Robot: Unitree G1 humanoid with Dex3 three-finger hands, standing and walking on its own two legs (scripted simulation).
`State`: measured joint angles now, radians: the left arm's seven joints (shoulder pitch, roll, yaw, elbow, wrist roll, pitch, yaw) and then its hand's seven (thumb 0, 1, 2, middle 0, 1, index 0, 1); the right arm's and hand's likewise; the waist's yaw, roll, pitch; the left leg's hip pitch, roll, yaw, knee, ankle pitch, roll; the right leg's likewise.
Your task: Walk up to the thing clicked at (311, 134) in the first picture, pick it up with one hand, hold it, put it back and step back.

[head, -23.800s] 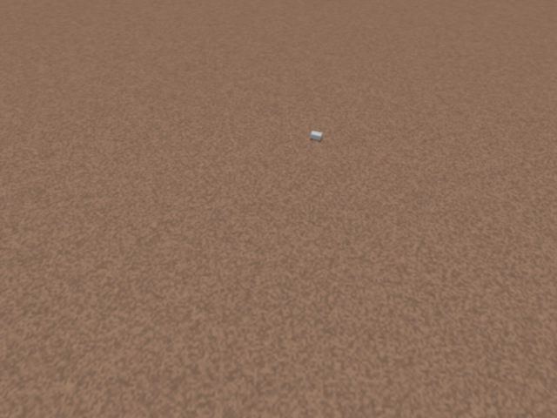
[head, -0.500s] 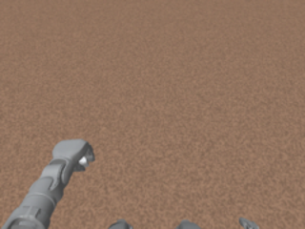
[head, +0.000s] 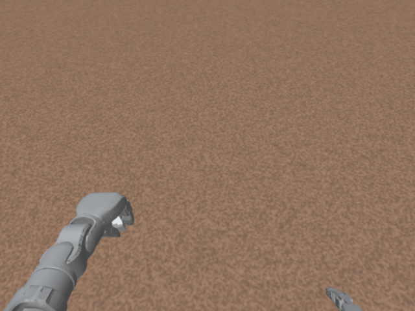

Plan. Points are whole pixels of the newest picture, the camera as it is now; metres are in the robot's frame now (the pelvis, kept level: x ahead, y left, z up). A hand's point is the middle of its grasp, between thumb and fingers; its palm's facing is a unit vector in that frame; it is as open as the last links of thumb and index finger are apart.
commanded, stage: hold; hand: left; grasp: from above
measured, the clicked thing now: (109, 225) +0.32 +0.24 -0.09
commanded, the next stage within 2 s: crouch in 1.48 s
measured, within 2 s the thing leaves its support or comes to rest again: neither
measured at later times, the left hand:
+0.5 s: hand (106, 230) +0.29 +0.22 -0.03, palm faces -0.45 -0.03 -0.89, open 4.7 cm
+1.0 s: hand (104, 233) +0.27 +0.21 -0.01, palm faces -0.44 -0.04 -0.90, open 4.7 cm
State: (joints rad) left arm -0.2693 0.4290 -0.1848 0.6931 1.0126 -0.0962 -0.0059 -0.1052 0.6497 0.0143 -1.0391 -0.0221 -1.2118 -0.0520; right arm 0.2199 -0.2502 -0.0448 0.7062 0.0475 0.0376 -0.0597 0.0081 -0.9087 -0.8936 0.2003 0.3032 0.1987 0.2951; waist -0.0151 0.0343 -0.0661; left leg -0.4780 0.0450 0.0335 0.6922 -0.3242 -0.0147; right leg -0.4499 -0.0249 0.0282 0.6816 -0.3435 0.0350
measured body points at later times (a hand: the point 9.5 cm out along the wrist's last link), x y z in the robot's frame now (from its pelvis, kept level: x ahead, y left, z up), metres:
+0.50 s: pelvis -0.01 +0.00 +0.01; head +0.01 -0.02 +0.46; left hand +0.31 +0.22 +0.03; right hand +0.13 -0.26 -0.11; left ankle +0.01 +0.13 -0.72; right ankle +0.00 -0.14 -0.72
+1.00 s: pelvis -0.02 -0.01 +0.01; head -0.01 -0.03 +0.46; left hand +0.29 +0.21 +0.04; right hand +0.14 -0.26 -0.10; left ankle +0.01 +0.13 -0.72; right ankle +0.00 -0.14 -0.72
